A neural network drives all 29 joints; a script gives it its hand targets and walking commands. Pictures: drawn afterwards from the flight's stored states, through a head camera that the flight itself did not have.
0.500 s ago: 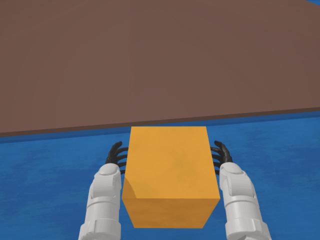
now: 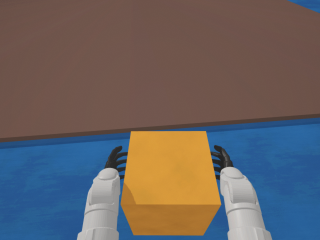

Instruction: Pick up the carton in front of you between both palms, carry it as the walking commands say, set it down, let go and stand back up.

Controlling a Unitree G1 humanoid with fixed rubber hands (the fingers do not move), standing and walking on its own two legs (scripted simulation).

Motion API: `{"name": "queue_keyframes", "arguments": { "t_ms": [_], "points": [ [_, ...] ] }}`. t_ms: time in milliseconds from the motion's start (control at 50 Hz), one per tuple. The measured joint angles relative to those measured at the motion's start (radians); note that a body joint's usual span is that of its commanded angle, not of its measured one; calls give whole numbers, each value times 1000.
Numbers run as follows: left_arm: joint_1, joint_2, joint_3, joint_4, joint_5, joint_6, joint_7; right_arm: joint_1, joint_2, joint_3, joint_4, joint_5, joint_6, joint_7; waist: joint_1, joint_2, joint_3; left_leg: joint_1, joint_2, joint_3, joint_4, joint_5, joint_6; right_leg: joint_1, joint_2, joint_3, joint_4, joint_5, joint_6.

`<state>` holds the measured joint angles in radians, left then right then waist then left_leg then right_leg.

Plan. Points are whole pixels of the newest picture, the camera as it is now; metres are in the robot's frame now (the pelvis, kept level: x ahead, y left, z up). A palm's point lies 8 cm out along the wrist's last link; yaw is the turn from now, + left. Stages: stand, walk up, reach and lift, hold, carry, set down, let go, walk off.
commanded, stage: reach and lift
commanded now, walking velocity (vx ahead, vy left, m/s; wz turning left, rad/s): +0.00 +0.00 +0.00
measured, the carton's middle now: (168, 185) +0.29 +0.00 -0.04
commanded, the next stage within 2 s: hold in 0.14 s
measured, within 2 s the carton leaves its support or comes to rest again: neither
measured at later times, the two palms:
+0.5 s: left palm (109, 173) +0.28 +0.15 +0.05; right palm (229, 172) +0.28 -0.15 +0.05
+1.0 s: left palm (108, 164) +0.30 +0.16 +0.06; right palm (225, 162) +0.30 -0.14 +0.06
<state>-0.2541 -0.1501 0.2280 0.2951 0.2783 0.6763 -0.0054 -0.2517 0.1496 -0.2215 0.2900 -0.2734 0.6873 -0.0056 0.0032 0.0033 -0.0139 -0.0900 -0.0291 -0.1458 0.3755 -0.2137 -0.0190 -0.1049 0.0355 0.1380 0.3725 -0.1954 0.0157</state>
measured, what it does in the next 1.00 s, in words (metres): stands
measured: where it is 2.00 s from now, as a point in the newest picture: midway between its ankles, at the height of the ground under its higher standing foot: (158, 208)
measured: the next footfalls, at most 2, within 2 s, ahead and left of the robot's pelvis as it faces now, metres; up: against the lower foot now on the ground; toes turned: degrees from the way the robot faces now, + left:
left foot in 1.40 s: +0.24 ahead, +0.12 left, +0.00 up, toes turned +11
right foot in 1.80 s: +0.60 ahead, -0.05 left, +0.00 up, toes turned -9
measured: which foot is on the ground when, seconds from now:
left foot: down 0.00-1.00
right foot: down 0.00-1.00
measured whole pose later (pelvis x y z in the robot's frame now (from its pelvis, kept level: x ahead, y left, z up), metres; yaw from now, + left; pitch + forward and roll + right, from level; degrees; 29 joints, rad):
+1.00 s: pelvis +0.01 +0.01 -0.01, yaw +1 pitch +0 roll +0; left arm -0.25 -0.15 0.18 0.12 0.23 0.82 0.02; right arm -0.25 0.14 -0.20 0.12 -0.22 0.82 -0.02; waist -0.01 -0.01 -0.12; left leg -0.25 0.01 -0.05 0.55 -0.36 -0.01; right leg -0.24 -0.01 0.05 0.51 -0.28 0.02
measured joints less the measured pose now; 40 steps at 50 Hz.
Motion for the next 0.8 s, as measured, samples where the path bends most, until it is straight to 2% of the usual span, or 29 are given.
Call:
{"name": "queue_keyframes", "arguments": {
  "t_ms": [160,300,440,800],
  "points": [
    [2,0,-5,-18,-3,21,0,2,0,5,-17,2,20,0,-1,0,3,15,-1,3,-6,3,2,15,-2,1,-7,3,1],
    [16,3,-27,-79,-21,63,6,15,-3,23,-78,15,61,-1,-2,0,0,45,0,5,-28,14,3,45,-4,2,-29,15,2],
    [-21,-5,2,-45,3,86,-3,-21,5,-8,-44,-9,83,10,-1,0,14,52,-1,7,-16,14,2,51,-4,1,-16,14,2],
    [-46,-11,24,-32,15,75,-9,-47,11,-28,-33,-21,74,14,-1,1,23,39,1,8,-4,13,0,39,-2,-5,-3,13,0]
  ]
}}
